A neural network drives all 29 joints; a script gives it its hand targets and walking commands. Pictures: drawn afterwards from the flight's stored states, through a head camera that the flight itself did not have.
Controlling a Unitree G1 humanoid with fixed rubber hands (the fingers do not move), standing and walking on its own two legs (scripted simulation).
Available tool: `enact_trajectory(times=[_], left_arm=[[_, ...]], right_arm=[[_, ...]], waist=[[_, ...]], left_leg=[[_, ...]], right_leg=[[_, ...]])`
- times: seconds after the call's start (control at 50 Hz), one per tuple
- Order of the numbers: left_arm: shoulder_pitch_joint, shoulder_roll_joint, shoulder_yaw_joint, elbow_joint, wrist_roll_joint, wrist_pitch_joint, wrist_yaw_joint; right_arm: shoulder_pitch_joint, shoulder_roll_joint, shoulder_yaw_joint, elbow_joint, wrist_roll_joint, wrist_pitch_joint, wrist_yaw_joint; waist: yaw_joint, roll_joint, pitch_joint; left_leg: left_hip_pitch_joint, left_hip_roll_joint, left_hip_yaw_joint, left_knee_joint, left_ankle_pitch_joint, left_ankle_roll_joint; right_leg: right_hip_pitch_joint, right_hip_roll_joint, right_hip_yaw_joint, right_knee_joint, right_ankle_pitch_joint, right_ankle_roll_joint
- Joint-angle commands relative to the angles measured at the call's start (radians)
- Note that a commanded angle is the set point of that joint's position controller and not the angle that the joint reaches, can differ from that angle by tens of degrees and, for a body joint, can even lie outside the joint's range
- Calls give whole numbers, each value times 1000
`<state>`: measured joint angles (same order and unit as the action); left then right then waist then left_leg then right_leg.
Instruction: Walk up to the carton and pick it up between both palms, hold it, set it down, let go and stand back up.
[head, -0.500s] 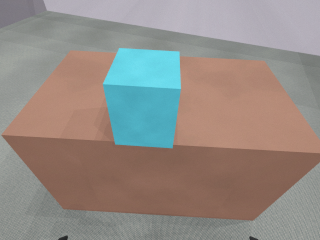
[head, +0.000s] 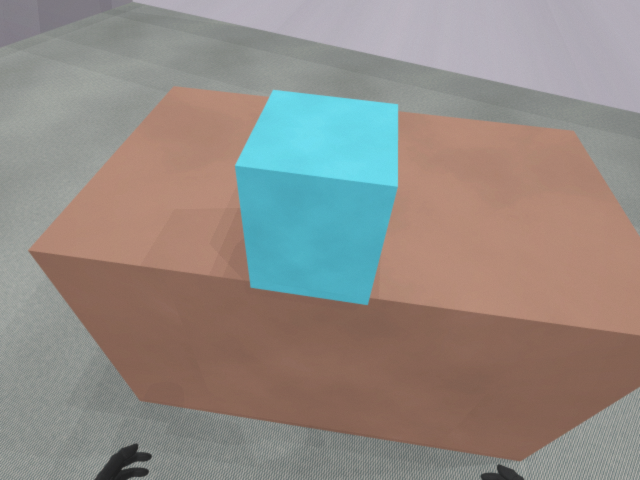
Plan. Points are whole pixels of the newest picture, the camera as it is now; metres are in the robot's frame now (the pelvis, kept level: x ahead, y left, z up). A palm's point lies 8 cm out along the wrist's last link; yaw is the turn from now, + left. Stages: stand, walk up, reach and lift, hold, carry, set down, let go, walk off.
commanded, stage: walk up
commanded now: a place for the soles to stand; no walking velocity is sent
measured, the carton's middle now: (321, 199) +0.53 +0.00 +0.06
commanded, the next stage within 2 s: none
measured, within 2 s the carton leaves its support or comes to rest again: neither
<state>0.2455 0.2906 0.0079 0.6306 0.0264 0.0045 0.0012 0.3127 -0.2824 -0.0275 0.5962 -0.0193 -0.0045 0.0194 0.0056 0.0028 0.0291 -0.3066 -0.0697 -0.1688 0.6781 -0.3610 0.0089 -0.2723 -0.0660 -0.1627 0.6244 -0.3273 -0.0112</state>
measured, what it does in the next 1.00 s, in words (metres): walks ahead: left foot, then right foot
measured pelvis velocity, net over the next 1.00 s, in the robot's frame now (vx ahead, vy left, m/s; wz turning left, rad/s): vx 0.11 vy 0.07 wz -0.16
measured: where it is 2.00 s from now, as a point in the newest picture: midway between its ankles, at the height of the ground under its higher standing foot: outside the picture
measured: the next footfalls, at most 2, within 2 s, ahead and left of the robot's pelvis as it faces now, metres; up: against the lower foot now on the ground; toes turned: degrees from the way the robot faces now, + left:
left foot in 0.20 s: +0.13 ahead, +0.16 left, +0.00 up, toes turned -10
right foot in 0.52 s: +0.17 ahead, -0.12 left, +0.00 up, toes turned -5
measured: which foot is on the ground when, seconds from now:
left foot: down 0.00-0.00, up 0.02-0.18, down 0.20-1.00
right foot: down 0.00-0.22, up 0.24-0.50, down 0.52-1.00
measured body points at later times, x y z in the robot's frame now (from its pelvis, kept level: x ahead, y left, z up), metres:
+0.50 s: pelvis +0.09 +0.05 -0.01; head +0.11 +0.06 +0.44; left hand +0.19 +0.32 -0.12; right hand +0.17 -0.23 -0.11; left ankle +0.09 +0.16 -0.72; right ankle +0.14 -0.07 -0.72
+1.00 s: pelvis +0.11 +0.07 -0.01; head +0.12 +0.06 +0.44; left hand +0.31 +0.31 -0.09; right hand +0.23 -0.23 -0.09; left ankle +0.09 +0.17 -0.72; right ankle +0.15 -0.07 -0.72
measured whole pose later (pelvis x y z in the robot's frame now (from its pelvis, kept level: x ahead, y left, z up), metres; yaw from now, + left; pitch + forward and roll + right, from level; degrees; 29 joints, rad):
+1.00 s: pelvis +0.11 +0.07 -0.01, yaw -9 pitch -2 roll +0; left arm 0.22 0.30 0.03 0.58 0.00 0.01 0.00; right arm 0.19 -0.33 -0.02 0.58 0.00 0.04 0.02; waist 0.00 0.01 0.07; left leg -0.22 0.03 0.14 0.68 -0.42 0.03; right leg -0.38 0.02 0.10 0.68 -0.25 0.02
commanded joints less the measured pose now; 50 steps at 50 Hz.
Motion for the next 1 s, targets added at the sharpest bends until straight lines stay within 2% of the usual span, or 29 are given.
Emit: enact_trajectory(times=[0.0,0.02,0.04,0.08,0.12,0.14,0.16,0.18,0.2,0.22,0.24,0.28,0.32,0.38,0.44,0.48,0.5,0.52,0.54,0.56,0.58,0.6,0.64,0.68,0.74,0.8,0.82,0.86,0.98], left_arm=[[178,246,92,1,42,-39,29],[184,233,93,11,46,-47,35],[185,221,88,23,48,-57,37],[125,215,79,37,44,-65,35],[54,216,76,37,27,-60,21],[9,201,70,31,17,-52,12],[8,168,61,24,11,-41,6],[47,121,46,14,7,-29,0],[67,48,18,-19,-4,-23,-13],[79,63,28,-63,-3,-11,-14],[74,129,50,-73,4,4,-7],[142,120,63,-48,2,7,-4],[187,126,77,-38,18,-3,1],[191,85,74,-50,10,0,-7],[225,45,59,-45,0,-17,-7],[244,77,70,-49,3,-30,-4],[197,122,81,-73,12,-34,1],[133,198,100,-104,12,-34,3],[116,225,99,-112,-19,-25,3],[100,207,90,-105,-24,-23,7],[62,200,84,-112,-24,-16,12],[27,192,77,-122,-15,-13,16],[-37,156,52,-136,-23,-8,6],[-3,108,48,-137,-31,-8,-1],[-21,122,52,-117,-22,-11,-2],[-19,138,56,-123,-24,-15,0],[-28,142,58,-125,-24,-15,1],[-42,140,60,-130,-23,-13,3],[-35,155,73,-145,-24,-15,1]], right_arm=[[12,-80,-46,-106,-36,-2,36],[-29,-96,-50,-122,-44,-1,40],[-53,-105,-57,-133,-40,-5,44],[-34,-80,-64,-142,-28,-14,53],[14,-52,-72,-128,-20,-33,64],[75,-47,-80,-104,-19,-42,63],[137,-62,-92,-72,-25,-47,55],[201,-97,-104,-45,-29,-50,41],[241,-168,-119,-50,-35,-49,16],[269,-279,-138,-68,-39,-43,-9],[239,-277,-130,-49,-24,-34,-30],[128,-223,-101,-59,-26,-27,-43],[52,-179,-77,-63,-33,-28,-40],[13,-170,-63,-41,-31,-34,-42],[-35,-172,-50,-51,-24,-18,-36],[-45,-173,-33,-59,2,-7,-26],[-20,-153,-26,-71,14,-8,-21],[17,-124,-9,-92,25,-2,-18],[8,-122,-9,-78,26,16,-27],[-12,-125,-13,-69,13,35,-32],[-9,-123,-15,-62,12,40,-34],[9,-124,-16,-60,9,35,-32],[50,-153,-25,-43,9,6,-29],[-70,-203,-31,-52,20,-7,-23],[-92,-169,-20,-62,25,-7,-15],[-88,-178,-24,-66,20,14,-8],[-91,-170,-24,-64,18,17,-6],[-105,-178,-30,-78,24,21,-3],[-137,-185,-35,-94,18,34,4]], waist=[[56,-126,109],[70,-101,172],[76,-63,185],[46,-91,141],[8,-163,90],[-36,-151,75],[-64,-95,59],[-82,11,27],[-120,209,9],[-140,247,5],[-126,114,40],[-68,93,85],[-40,116,68],[-17,170,104],[8,180,17],[43,93,-48],[26,41,-73],[-4,-85,-105],[12,-116,-104],[18,-130,-56],[6,-184,-29],[-9,-179,-13],[-54,-128,-49],[14,4,-53],[8,-9,-61],[-2,32,-63],[-5,14,-67],[-10,57,-49],[-12,19,-31]], left_leg=[[-428,37,102,187,-178,8],[-486,108,83,256,-180,-7],[-483,134,72,261,-150,-14],[-371,174,79,175,-124,-18],[-108,139,147,33,-31,-4],[82,101,196,-52,79,7],[219,43,250,-73,122,10],[303,25,241,-89,87,21],[311,200,-52,-247,-73,78],[227,419,-474,-432,-279,206],[175,473,-508,-446,-282,273],[135,475,-372,-413,-182,302],[55,442,-252,-400,-113,279],[-30,406,-74,-360,176,257],[-25,325,112,-164,520,188],[-82,304,144,-34,427,119],[-136,287,158,1,310,68],[-163,202,221,112,130,9],[-39,117,219,165,-106,-22],[-55,111,183,207,-233,-26],[-75,122,161,209,-238,-24],[-54,129,160,133,-182,-17],[84,172,108,-139,83,12],[-8,251,33,-210,193,54],[7,238,96,-187,314,40],[58,211,158,-177,249,36],[76,214,160,-178,259,40],[45,236,163,-195,236,54],[6,255,189,-204,100,84]], right_leg=[[246,-425,514,-427,-589,-261],[218,-483,559,-455,-516,-300],[196,-479,544,-467,-430,-298],[162,-416,399,-447,-298,-243],[15,-293,214,-388,-236,-178],[-112,-226,114,-316,-236,-144],[-205,-164,46,-208,-270,-120],[-257,-112,3,-60,-290,-89],[-332,-24,-58,199,-270,-27],[-381,64,92,444,-401,3],[-382,43,237,560,-348,-2],[-426,1,242,654,-207,4],[-334,-4,249,586,-190,24],[-225,-13,241,391,-146,38],[-15,39,133,115,2,23],[138,73,131,-78,257,-15],[186,21,229,-64,324,-57],[161,-148,487,-115,353,-145],[0,-239,606,-208,314,-257],[-31,-247,638,-244,219,-274],[-49,-240,619,-244,203,-269],[-61,-213,572,-215,270,-237],[-113,-115,423,-115,334,-119],[-5,16,277,5,304,-32],[47,10,280,0,400,-34],[3,-5,304,-4,415,-50],[-6,0,294,-4,413,-47],[-1,16,281,18,402,-39],[-10,38,291,23,328,-38]])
